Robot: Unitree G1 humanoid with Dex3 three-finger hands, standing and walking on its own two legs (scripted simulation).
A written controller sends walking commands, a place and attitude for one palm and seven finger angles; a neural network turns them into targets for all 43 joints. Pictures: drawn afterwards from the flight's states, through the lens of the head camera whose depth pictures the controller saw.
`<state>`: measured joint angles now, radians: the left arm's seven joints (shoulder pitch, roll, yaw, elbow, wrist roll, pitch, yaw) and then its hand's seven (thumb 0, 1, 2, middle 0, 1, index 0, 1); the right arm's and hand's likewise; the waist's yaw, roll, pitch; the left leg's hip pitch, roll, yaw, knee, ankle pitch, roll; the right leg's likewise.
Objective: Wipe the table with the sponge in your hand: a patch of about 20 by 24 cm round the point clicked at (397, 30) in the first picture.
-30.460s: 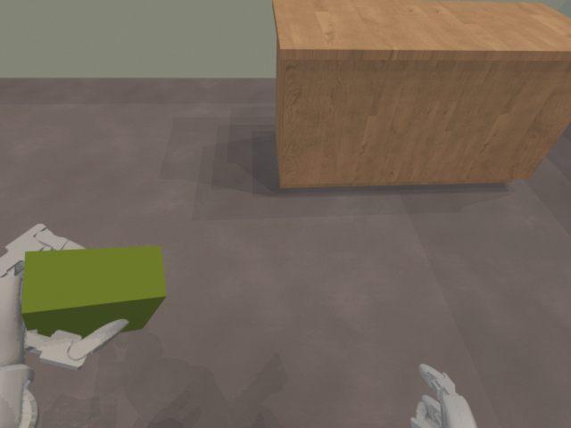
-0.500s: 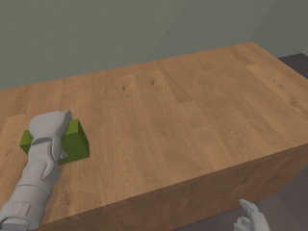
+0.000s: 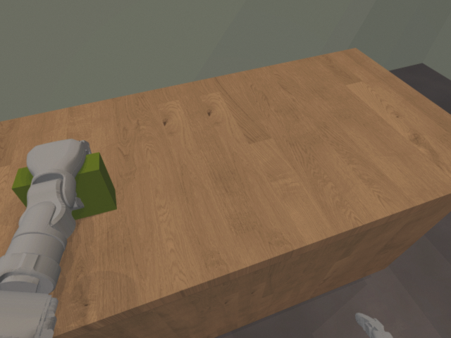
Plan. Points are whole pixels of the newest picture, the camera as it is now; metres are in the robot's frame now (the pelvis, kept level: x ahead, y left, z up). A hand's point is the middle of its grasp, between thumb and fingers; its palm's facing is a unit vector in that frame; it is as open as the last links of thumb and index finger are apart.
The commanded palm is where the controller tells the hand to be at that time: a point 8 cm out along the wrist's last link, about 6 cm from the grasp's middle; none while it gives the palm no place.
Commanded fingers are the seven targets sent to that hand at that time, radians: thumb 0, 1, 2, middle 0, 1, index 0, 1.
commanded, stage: wipe forward along the first lane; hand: left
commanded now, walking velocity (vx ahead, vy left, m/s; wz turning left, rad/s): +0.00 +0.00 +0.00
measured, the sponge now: (74, 196) +0.36 +0.33 +0.03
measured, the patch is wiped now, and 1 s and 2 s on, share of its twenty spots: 0.50 0.50 0.60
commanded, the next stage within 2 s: slide across to the middle lane in 0.38 s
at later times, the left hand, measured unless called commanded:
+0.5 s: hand (68, 162) +0.41 +0.35 +0.07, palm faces -0.13 +0.00 -0.99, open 9.8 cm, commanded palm +0.39 +0.34 +0.11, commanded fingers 0.00 0.10 1.30 -1.20 -1.60 -1.20 -1.60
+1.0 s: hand (94, 151) +0.44 +0.31 +0.08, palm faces -0.08 -0.01 -1.00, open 9.8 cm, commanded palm +0.42 +0.29 +0.13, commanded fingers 0.00 0.10 1.30 -1.20 -1.60 -1.20 -1.60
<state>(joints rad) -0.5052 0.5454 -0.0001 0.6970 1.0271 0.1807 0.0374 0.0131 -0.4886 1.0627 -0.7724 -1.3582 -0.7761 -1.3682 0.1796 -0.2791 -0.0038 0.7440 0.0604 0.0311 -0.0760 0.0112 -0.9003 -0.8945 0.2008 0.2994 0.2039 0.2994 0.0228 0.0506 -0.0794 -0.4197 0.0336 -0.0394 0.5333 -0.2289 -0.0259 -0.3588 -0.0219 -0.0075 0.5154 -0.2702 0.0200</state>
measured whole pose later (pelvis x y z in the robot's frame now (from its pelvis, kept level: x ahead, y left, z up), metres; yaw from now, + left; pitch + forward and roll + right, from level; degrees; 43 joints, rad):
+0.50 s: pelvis +0.00 +0.01 +0.00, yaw -1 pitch +10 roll -1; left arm -0.66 0.63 0.07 0.93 1.06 0.10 0.07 0.01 -0.49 1.07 -0.77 -1.36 -0.77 -1.38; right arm 0.24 -0.29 -0.03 0.76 0.06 0.06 -0.05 0.01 -0.90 -0.89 0.20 0.30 0.20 0.30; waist -0.03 0.04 -0.10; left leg -0.50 0.04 -0.02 0.57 -0.24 -0.02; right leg -0.43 -0.02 0.01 0.52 -0.26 0.03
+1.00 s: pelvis +0.01 +0.02 +0.00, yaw -1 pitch +10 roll -1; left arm -0.71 0.52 -0.05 0.88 1.03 0.20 0.10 0.00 -0.49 1.07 -0.76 -1.37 -0.77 -1.39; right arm 0.20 -0.25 -0.01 0.76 0.06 0.04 -0.05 0.01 -0.90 -0.89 0.20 0.30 0.20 0.30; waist -0.02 0.04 -0.10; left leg -0.46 0.02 -0.02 0.54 -0.25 -0.01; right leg -0.39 -0.03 0.01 0.49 -0.26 0.04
